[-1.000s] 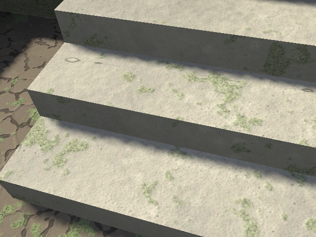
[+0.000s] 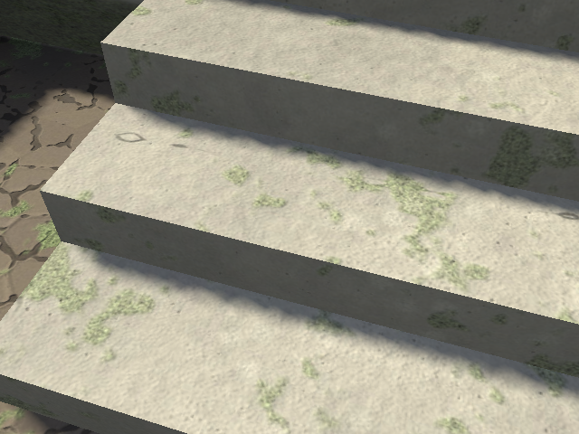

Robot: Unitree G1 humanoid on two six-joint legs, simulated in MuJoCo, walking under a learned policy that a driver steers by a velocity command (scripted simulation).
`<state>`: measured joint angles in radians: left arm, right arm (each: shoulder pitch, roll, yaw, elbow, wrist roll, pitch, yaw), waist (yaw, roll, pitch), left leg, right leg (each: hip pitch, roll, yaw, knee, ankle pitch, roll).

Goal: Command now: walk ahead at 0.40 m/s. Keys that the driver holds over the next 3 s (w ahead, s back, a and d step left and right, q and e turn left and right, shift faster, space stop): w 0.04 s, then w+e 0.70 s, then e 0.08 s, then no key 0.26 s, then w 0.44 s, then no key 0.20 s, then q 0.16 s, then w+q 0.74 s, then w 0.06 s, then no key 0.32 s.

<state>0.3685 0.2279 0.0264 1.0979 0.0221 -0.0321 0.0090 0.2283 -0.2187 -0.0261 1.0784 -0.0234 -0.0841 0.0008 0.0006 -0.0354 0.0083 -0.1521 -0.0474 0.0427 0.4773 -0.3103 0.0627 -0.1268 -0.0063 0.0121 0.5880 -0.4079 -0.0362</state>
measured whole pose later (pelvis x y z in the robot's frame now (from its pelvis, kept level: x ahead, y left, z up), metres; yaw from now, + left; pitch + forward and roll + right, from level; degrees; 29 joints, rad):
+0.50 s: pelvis +0.19 -0.04 -0.01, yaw -12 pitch +0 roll -1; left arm 0.37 0.19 0.03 1.05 0.02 -0.02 0.01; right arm 0.11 -0.18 0.00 0.83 -0.06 -0.06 0.01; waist 0.02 0.05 0.00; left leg -0.73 0.04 -0.01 1.75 -0.31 0.02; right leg -0.30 0.14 -0.06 0.56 -0.26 -0.15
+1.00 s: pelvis +0.42 -0.05 +0.13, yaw -26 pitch +4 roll +3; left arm 0.15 0.27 0.05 0.75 0.03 -0.05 -0.05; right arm 0.18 -0.20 -0.02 0.87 -0.06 -0.07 0.02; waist -0.03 -0.06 -0.03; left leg -0.57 -0.02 0.17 0.85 -0.35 0.07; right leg -0.86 0.12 0.25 1.77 -0.07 -0.17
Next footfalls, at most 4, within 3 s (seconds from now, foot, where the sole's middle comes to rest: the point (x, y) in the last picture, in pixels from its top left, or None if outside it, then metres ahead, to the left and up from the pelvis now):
0.34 right None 0.24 -0.09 -0.77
0.82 left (299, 391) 0.55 -0.01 -0.59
1.36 right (431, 406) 0.52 -0.27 -0.60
1.74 left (403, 224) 0.85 -0.23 -0.42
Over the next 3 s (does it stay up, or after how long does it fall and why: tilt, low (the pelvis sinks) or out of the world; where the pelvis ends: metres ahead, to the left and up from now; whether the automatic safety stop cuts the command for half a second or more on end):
stays up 1.08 -0.42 0.51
